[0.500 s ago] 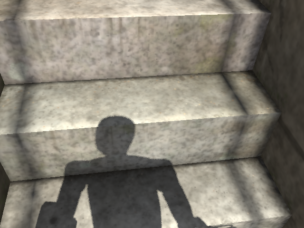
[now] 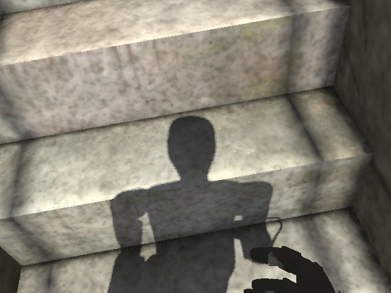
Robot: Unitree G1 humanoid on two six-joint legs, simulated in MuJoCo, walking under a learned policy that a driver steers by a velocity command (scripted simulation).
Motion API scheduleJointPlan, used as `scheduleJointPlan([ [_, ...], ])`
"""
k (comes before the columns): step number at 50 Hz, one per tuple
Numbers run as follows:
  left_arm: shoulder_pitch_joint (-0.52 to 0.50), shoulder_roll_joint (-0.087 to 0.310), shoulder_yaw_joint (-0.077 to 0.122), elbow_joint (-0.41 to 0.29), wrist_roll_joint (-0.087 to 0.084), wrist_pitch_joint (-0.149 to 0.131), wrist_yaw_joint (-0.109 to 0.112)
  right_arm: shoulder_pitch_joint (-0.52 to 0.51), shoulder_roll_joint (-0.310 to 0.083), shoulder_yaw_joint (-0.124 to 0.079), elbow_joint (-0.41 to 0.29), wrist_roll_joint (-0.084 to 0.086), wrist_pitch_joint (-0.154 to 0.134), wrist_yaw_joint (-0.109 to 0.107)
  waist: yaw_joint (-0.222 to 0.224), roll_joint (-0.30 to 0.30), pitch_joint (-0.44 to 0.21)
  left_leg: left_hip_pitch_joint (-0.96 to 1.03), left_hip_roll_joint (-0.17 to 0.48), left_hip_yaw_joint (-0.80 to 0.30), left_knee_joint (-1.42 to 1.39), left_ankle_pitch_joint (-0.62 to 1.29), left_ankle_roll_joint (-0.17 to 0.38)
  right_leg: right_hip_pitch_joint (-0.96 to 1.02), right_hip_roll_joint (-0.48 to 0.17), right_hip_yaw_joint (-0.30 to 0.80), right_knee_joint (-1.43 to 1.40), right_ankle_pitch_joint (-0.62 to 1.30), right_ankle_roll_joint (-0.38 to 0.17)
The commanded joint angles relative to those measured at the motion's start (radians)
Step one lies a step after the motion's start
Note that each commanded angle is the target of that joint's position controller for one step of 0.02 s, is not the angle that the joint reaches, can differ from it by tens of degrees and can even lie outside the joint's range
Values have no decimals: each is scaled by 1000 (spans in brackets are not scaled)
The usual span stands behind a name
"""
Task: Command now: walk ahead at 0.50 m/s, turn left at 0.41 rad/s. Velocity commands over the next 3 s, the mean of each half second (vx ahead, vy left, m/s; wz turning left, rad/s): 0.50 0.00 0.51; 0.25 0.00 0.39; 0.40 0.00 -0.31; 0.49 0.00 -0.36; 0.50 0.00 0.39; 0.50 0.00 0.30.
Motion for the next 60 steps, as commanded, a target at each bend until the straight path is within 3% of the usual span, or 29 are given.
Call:
scheduleJointPlan([
  [1, 106, 306, 71, 15, -35, -15, 6, 36, -83, -49, -65, -31, -12, -1, -103, -363, -209, 353, -144, 57, -328, -307, 46, 290, -215, -47, 218, 1882, -214],
  [3, -107, 352, 95, -72, -52, -2, -1, 190, -180, -81, -50, -47, 13, -21, -211, -235, -241, 511, -91, -203, -721, -129, 78, 282, -250, -28, 482, 1749, -174],
  [4, -162, 339, 96, -155, -19, 6, -12, 248, -270, -115, -34, -69, 28, -46, -216, 84, -258, 657, 20, -548, -883, -326, 174, -74, -85, -97, 725, 1313, -157],
  [5, -293, 257, 82, -170, 13, -20, -45, 319, -320, -146, 18, -71, 46, -80, -275, 377, -197, 755, 212, -985, -1179, -268, 307, -421, 100, -38, 1329, 167, -83],
  [7, -563, 33, -13, -373, -10, -82, -93, 304, -236, -115, 45, -53, -4, -91, -226, 168, 21, 612, 221, -904, -1092, -6, 228, -891, 173, 163, 2125, -320, 12],
  [9, -360, 50, -8, -317, 23, -52, -75, 338, -234, -148, 131, -14, -47, -51, -119, -32, 83, 687, 132, -695, -1063, 145, 130, -922, 162, 96, 2125, -272, 43],
  [11, -296, 58, -18, -312, 10, -33, -60, 290, -206, -144, 157, -27, -54, -15, -61, 27, 134, 615, 86, -597, -1115, 143, 102, -855, 142, 100, 2080, -323, 48],
  [16, -428, 127, -12, -396, 29, 0, -18, 315, -216, -141, 119, -44, -68, -77, -43, 66, 203, 428, 64, -462, -1162, 416, 136, -685, 70, -6, 1643, -57, 119],
  [18, -422, 47, -46, -410, 29, -36, -45, 290, -262, -151, 92, -41, -38, -82, 35, 87, 93, 258, 29, -356, -1157, 497, 126, -327, 76, -109, 1173, -83, 76],
  [19, -401, 80, -33, -399, 14, -31, -34, 346, -302, -164, 73, -17, -23, -94, 13, 125, 49, 267, 31, -332, -1137, 618, 115, -137, 128, -163, 910, -234, 87],
  [21, -1, 156, 42, -291, -24, -10, -9, 121, -336, -159, -41, -29, -49, -61, 216, 292, -178, 286, 65, -356, -798, 1205, 60, 308, 107, -51, 538, -269, -17],
  [23, 43, 186, 65, -141, 25, -14, -9, 176, -82, -98, -42, -36, -97, -28, 118, -35, -103, 147, -43, -270, -88, 301, 11, 384, -50, 101, 322, 231, -17],
  [24, 0, 216, 61, -158, 92, -16, -23, 297, -36, -86, -51, -35, -129, -18, -10, -97, -119, -48, -75, -405, 440, 214, -35, 410, -255, 361, 504, 1003, -96],
  [26, -116, 294, 96, -167, -3, -46, -15, 490, -157, -98, -85, 49, -91, -55, -131, -245, -104, -286, 42, -361, 709, 177, -137, 368, -494, 626, 127, -95, -337],
  [27, -154, 190, 72, -152, -42, -42, -11, 319, -187, -102, -111, 49, -67, -66, -88, -190, 27, -367, 93, -316, 737, 184, -146, 262, -414, 585, 42, -488, -261],
  [30, -202, 146, 35, -90, -6, -50, 21, 145, -155, -84, -164, 12, 8, -73, -118, 4, 332, -333, 111, -398, 689, 281, -124, -86, -319, 264, 68, 65, -147],
  [32, -142, 158, 44, -76, 26, -47, 25, 171, -72, -65, -170, 14, 18, -60, -97, 22, 215, -388, 111, -299, 805, 271, -137, 24, -290, 112, 151, 355, -121],
  [35, -167, 245, 57, -98, 19, -39, 21, 23, -73, -41, -260, -4, 5, -21, -111, -18, 194, -268, 178, -180, 379, 359, -131, -65, -113, -89, 130, 514, -61],
  [38, -68, 386, 120, -131, -17, 1, 43, -297, -84, -5, -382, 18, -2, 28, 7, -88, 113, 44, 213, 28, -144, 151, -79, -87, -204, -23, -131, 672, -97],
  [41, -17, 452, 119, -82, -7, -3, 19, -28, -142, -49, -255, -18, 13, -5, -89, -223, -200, 493, 13, 113, -298, 99, -6, 141, -219, -63, 110, 1666, -148],
  [42, -42, 435, 104, -92, -25, -20, 18, 132, -275, -102, -232, -24, 9, -21, -197, -268, -315, 667, -40, -27, -496, 122, 65, 229, -168, -64, 283, 1755, -136],
  [43, -6, 359, 88, -66, -15, -60, -1, 290, -332, -144, -181, -46, 25, -51, -269, -184, -384, 941, 59, -370, -618, 136, 183, -78, -129, 12, 520, 1575, -98],
  [44, -94, 278, 58, -108, 2, -98, -43, 445, -440, -172, -132, -102, 33, -97, -305, 271, -490, 1138, 377, -1071, -1058, 254, 348, -379, 82, 54, 1103, 106, -25],
  [45, -62, 207, 85, 8, -38, -117, -86, 502, -382, -160, -67, -122, 21, -95, -311, 199, -527, 1024, 407, -1216, -1240, 65, 352, -419, 199, 325, 1699, -149, 23],
  [47, -232, 87, 54, -139, -47, -96, -84, 321, -294, -148, 67, -19, 2, -50, -118, 88, -136, 696, 346, -878, -1208, -294, 114, -681, 171, 301, 1843, -106, 36],
  [49, -214, 59, 33, -150, -18, -50, -82, 130, -173, -140, 131, -20, -16, -12, -13, 104, 84, 444, 304, -663, -1136, -274, 53, -722, 155, 272, 1887, -37, -13],
  [52, -177, 10, 3, -115, -23, -60, -49, 168, -173, -146, 217, -67, -41, 2, 40, 54, 76, 450, 312, -460, -1121, -25, 4, -797, 200, 286, 1877, 223, -43],
  [55, -136, -26, -14, -46, -18, -42, 7, 257, -235, -156, 262, -56, -27, -15, 39, 202, 70, 537, 295, -273, -1185, 85, -50, -989, 193, 232, 1866, 255, -6],
  [60, -244, 27, 13, -22, -16, -19, 34, 238, -251, -146, 270, -97, -24, -29, -4, 252, 75, 538, 357, -199, -1301, -41, 33, -1088, 172, 140, 2051, 257, 75],
])
Next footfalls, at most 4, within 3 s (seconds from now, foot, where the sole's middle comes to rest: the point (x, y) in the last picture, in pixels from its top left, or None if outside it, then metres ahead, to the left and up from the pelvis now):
0.04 left None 0.10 0.11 -0.59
0.46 right None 0.20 -0.14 -0.59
0.84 left None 0.35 0.25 -0.38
1.66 right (270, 157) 0.58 -0.08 -0.16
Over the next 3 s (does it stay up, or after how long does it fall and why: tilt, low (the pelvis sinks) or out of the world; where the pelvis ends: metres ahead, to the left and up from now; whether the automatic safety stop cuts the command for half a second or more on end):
stays up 0.79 0.17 0.82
